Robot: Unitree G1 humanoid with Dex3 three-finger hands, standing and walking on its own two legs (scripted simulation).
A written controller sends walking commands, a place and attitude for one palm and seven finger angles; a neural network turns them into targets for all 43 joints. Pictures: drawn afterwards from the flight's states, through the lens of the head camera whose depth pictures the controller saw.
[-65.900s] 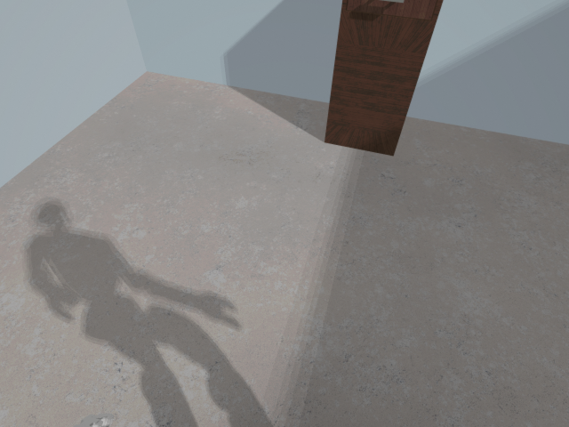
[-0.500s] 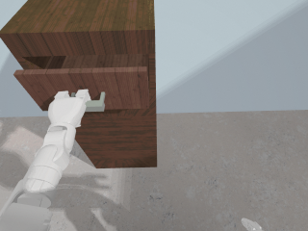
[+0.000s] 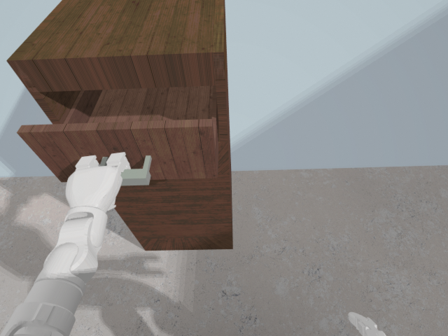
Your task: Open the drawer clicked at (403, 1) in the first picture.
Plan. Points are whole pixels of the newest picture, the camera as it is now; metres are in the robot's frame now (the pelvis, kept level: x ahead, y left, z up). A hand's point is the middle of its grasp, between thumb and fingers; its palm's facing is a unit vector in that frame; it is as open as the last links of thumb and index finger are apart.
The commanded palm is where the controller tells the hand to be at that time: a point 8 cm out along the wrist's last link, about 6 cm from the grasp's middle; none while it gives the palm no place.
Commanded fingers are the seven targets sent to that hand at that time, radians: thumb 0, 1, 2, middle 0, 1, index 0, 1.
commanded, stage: pull the drawer open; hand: left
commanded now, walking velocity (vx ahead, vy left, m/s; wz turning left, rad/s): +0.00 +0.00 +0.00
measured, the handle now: (124, 169) +0.41 +0.23 +0.05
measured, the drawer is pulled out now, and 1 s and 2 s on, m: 0.12 0.23 0.30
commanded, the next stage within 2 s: open the thumb to release the handle in 1.68 s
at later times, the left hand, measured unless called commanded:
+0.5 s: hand (100, 230) +0.29 +0.25 +0.03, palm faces +0.00 -0.07 -1.00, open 5.8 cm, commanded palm +0.25 +0.23 +0.09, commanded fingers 0.00 0.90 0.90 -0.40 -1.35 -0.40 -1.35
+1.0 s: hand (91, 260) +0.23 +0.24 +0.03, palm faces +0.01 -0.08 -1.00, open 5.7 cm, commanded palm +0.20 +0.23 +0.09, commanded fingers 0.00 0.90 0.90 -0.40 -1.35 -0.40 -1.35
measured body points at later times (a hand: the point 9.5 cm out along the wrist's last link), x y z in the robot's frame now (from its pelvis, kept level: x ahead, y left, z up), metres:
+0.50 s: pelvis +0.01 +0.00 +0.00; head +0.04 -0.03 +0.45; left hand +0.28 +0.25 +0.09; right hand +0.20 -0.24 -0.11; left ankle -0.03 +0.11 -0.72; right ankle -0.02 -0.12 -0.72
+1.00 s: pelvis +0.01 -0.01 +0.00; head +0.03 -0.03 +0.45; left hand +0.23 +0.24 +0.09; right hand +0.20 -0.23 -0.10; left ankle -0.03 +0.11 -0.72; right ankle -0.02 -0.12 -0.72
